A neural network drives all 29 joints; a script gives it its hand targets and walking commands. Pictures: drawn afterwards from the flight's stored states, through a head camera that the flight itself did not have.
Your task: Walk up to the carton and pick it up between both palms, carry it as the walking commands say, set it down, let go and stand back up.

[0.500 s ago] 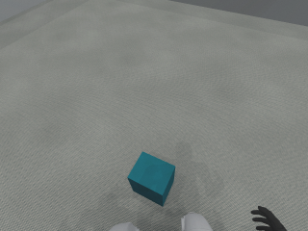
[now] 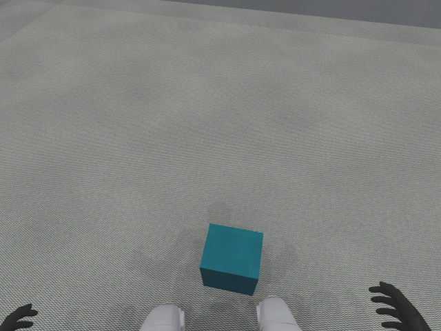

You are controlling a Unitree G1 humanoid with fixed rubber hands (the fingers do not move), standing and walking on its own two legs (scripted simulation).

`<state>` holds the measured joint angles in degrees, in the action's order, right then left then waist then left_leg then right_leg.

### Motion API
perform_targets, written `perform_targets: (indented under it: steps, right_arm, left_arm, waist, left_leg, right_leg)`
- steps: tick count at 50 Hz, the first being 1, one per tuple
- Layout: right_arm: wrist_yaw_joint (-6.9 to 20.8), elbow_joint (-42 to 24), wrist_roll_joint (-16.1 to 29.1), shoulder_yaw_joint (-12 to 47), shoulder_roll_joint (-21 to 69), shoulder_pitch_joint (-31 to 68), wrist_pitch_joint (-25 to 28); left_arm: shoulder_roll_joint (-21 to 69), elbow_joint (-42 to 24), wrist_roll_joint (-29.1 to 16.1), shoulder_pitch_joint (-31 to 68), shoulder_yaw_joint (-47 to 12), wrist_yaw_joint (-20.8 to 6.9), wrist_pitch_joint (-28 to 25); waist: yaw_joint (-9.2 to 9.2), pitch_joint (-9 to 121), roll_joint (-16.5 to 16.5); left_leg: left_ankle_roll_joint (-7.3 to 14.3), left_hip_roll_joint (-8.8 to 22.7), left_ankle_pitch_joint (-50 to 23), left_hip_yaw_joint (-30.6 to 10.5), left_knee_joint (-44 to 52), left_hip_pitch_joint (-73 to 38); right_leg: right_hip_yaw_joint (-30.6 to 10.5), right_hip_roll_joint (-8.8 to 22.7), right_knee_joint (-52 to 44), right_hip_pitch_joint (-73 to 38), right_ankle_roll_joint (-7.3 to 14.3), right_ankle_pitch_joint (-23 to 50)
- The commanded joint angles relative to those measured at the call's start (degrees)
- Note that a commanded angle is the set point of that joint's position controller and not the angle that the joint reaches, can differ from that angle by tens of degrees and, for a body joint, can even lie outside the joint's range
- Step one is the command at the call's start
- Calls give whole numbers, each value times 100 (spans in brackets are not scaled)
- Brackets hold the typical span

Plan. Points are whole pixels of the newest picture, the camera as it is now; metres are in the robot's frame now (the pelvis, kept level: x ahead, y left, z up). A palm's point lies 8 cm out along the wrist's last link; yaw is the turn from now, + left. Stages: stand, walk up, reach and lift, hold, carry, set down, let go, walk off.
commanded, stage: walk up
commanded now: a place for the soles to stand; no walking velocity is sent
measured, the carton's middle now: (231, 260) +0.43 -0.03 -0.59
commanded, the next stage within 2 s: none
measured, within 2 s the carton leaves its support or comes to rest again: neither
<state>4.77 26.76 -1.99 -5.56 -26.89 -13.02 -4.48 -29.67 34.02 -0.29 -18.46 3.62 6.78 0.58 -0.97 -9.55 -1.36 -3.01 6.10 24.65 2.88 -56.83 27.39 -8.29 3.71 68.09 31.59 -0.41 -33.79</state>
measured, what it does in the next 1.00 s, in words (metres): steps on the spot, turning right: right foot, then right foot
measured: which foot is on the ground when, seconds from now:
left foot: down 0.00-1.00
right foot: up 0.00-0.10, down 0.12-0.26, up 0.28-0.52, down 0.54-1.00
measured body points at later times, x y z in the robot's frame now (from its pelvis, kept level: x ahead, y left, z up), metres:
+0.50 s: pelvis -0.01 +0.10 +0.05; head +0.02 +0.09 +0.50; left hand +0.15 +0.41 -0.05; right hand +0.01 -0.22 -0.06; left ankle +0.06 +0.16 -0.67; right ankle -0.03 -0.05 -0.66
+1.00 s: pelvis +0.00 +0.07 +0.06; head +0.02 +0.05 +0.51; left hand +0.17 +0.36 -0.04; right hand +0.00 -0.26 -0.07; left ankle +0.06 +0.16 -0.67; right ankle -0.03 -0.04 -0.67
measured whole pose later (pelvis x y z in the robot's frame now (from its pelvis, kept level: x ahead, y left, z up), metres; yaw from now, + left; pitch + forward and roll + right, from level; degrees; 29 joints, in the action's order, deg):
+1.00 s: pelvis +0.00 +0.07 +0.06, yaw -17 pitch -2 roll +1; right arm 3.1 57.9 0.9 -3.2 -22.9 -6.9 -1.7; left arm -21.9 58.1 0.0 -9.8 0.1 2.0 -1.1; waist -0.8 -4.7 -1.9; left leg 1.4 5.0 12.4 16.6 -26.4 10.9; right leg -3.6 -0.6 28.6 10.2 0.0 -15.9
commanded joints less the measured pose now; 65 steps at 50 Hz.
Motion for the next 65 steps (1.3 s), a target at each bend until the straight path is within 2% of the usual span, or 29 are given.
perform_targets:
  steps: [1,3,4,5,6,7,8,9,10,11,12,13,14,15,17,19,21,24,25,27,28,29,32,35,41,44,48,55,65]
  right_arm:
    - [-196,-548,52,-410,-1391,128,40]
    - [-250,-412,105,-296,-1233,355,41]
    - [-267,-339,137,-239,-1206,323,76]
    - [-272,-244,167,-156,-1103,267,135]
    - [-264,-169,210,-38,-904,130,205]
    - [-246,-102,353,-50,-887,237,215]
    - [-286,-52,423,-177,-1212,364,194]
    - [-245,74,419,-209,-1150,276,201]
    - [-227,232,397,-208,-1009,91,247]
    - [-252,433,341,-221,-984,-189,329]
    - [-281,610,244,-262,-1194,-317,420]
    - [-311,699,228,-239,-1275,-267,489]
    - [-345,764,152,-189,-1174,-124,506]
    - [-390,872,114,-138,-1071,-100,535]
    - [-437,1025,145,-86,-1012,-29,552]
    - [-436,1102,176,-57,-948,30,526]
    - [-415,1176,163,-26,-893,17,494]
    - [-373,1348,185,-29,-930,45,424]
    - [-354,1406,191,-12,-915,86,401]
    - [-295,1539,243,67,-827,126,405]
    - [-264,1593,283,139,-685,168,449]
    - [-262,1689,339,108,-747,266,450]
    - [-243,1926,333,66,-842,569,403]
    - [-215,2155,301,44,-850,661,395]
    - [-193,2499,310,-10,-788,650,362]
    - [-204,2613,299,-19,-757,681,368]
    - [-231,2749,293,-27,-728,747,396]
    - [-259,2815,285,-45,-736,842,376]
    - [-293,2751,268,-87,-738,872,336]
  left_arm:
    - [-1035,-648,-82,-157,356,16,-220]
    - [-845,-429,-28,-347,296,-184,-196]
    - [-851,-374,9,-356,309,-271,-201]
    - [-921,-311,37,-404,338,-347,-209]
    - [-1126,-276,89,-380,366,-387,-225]
    - [-1421,-359,108,20,435,-373,-280]
    - [-1436,-355,112,374,451,-324,-297]
    - [-1309,-339,107,555,403,-316,-316]
    - [-1317,-263,78,723,360,-316,-309]
    - [-1148,-140,36,837,261,-349,-286]
    - [-766,-25,-12,696,148,-420,-250]
    - [-691,91,-47,375,135,-448,-207]
    - [-854,202,-44,283,214,-426,-165]
    - [-792,273,-43,317,206,-417,-151]
    - [-686,386,-11,286,188,-436,-175]
    - [-663,553,0,231,154,-434,-180]
    - [-619,704,17,273,124,-421,-154]
    - [-607,932,-8,191,97,-410,-127]
    - [-591,1008,-9,171,94,-406,-134]
    - [-677,1121,-27,302,102,-402,-156]
    - [-793,1169,-5,447,132,-395,-164]
    - [-906,1211,4,598,138,-410,-184]
    - [-741,1501,2,569,63,-405,-205]
    - [-711,1681,8,637,30,-410,-210]
    - [-825,1880,39,877,36,-391,-270]
    - [-794,1944,41,962,8,-391,-288]
    - [-736,2059,21,978,-26,-387,-286]
    - [-740,2164,9,995,-19,-362,-244]
    - [-728,2152,22,1080,-10,-357,-167]
  waist:
    - [-211,675,-1375]
    - [31,649,-1290]
    - [111,714,-1141]
    - [230,831,-800]
    - [325,963,45]
    - [386,824,1076]
    - [466,555,1140]
    - [320,462,959]
    - [115,489,921]
    - [-120,561,854]
    - [-162,586,-102]
    - [-63,610,-447]
    - [-10,583,-123]
    - [8,430,-115]
    - [-38,475,-443]
    - [-82,622,-677]
    - [-118,721,-676]
    - [-71,756,-784]
    - [-17,766,-781]
    - [75,771,-550]
    - [104,869,-248]
    - [76,880,50]
    - [125,801,-49]
    - [135,670,8]
    - [14,712,314]
    - [-11,753,340]
    - [13,906,308]
    - [63,1137,157]
    - [71,1073,106]
  left_leg:
    - [1870,1411,-668,-1443,2858,-452]
    - [1589,1203,-349,-1026,2798,-229]
    - [1442,1232,-81,-943,2718,7]
    - [1244,1231,390,-788,2446,310]
    - [895,1020,795,-502,1784,673]
    - [396,125,758,-82,885,625]
    - [467,37,1001,-461,523,81]
    - [541,-27,670,-546,655,-364]
    - [614,-54,100,-478,1191,-942]
    - [665,45,-375,-557,2062,-1578]
    - [705,757,321,-1492,3401,-1878]
    - [955,1645,1610,-2387,4164,-1362]
    - [1107,1870,1569,-2510,4256,-1090]
    - [1069,1800,1063,-2225,4183,-1090]
    - [974,1489,131,-1495,4089,-1402]
    - [862,1376,-286,-1096,4021,-1629]
    - [840,1328,-455,-859,3991,-1740]
    - [799,1320,-571,-539,3941,-1670]
    - [757,1295,-666,-378,3859,-1585]
    - [528,1161,-739,-43,3743,-1296]
    - [341,1025,-588,40,3759,-998]
    - [270,705,-56,109,3879,-1218]
    - [527,844,574,43,4130,-1684]
    - [635,835,555,117,4118,-1716]
    - [619,520,-130,221,3605,-2265]
    - [630,452,-535,222,3525,-2480]
    - [679,524,-1048,254,3561,-2639]
    - [729,571,-1852,421,3380,-2809]
    - [753,612,-1823,485,3326,-2737]
  right_leg:
    - [741,-135,150,97,140,41]
    - [1068,-240,-1225,-734,190,356]
    - [1067,-320,-1901,-1382,256,708]
    - [812,-343,-2608,-2071,320,925]
    - [-252,88,-3486,-2498,489,719]
    - [-2444,1072,-4434,-1537,1031,-718]
    - [-2652,1380,-4653,-781,1363,-1046]
    - [-2275,1215,-4475,-543,1386,-637]
    - [-1763,1029,-4186,-301,1223,64]
    - [-1098,685,-3745,-44,832,610]
    - [-160,37,-2848,381,389,565]
    - [525,-379,-2009,31,118,513]
    - [335,-245,-1497,-281,113,173]
    - [208,-232,-1320,-236,130,257]
    - [120,-162,-1449,-310,119,417]
    - [343,-176,-1755,-478,53,476]
    - [543,-251,-2088,-720,27,557]
    - [814,-338,-2799,-1253,67,818]
    - [826,-329,-3228,-1535,115,1144]
    - [584,-184,-4200,-2164,182,2157]
    - [113,51,-4156,-2443,285,2209]
    - [-84,109,-4058,-2070,369,1832]
    - [284,-61,-4131,-1736,272,1835]
    - [245,-56,-4300,-1654,280,1956]
    - [-361,191,-4699,-1119,437,2043]
    - [-491,252,-4768,-1001,453,2369]
    - [-357,210,-4628,-1212,413,3056]
    - [-257,172,-4466,-1479,411,3620]
    - [-230,96,-4354,-1426,430,3435]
